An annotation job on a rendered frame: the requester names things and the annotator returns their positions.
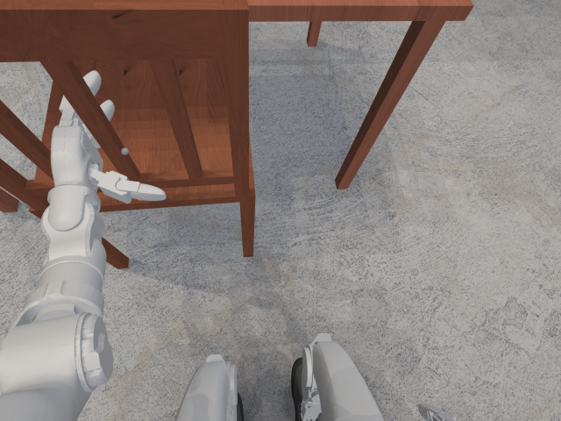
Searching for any right robot foot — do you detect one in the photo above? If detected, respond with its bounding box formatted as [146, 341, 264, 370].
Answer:
[291, 358, 317, 421]

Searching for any right robot hand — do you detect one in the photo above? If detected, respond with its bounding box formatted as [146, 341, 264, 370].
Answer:
[418, 403, 456, 421]

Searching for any left robot hand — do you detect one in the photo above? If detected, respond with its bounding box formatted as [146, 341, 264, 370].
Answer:
[51, 70, 167, 203]

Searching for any robot left upper arm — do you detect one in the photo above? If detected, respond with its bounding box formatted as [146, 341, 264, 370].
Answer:
[0, 312, 114, 421]

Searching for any robot left forearm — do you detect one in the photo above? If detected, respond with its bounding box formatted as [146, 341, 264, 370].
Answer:
[0, 184, 107, 395]

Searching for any left robot thigh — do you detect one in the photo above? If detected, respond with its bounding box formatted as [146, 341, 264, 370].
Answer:
[175, 360, 238, 421]

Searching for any chair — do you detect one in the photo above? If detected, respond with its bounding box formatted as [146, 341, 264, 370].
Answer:
[0, 0, 255, 269]

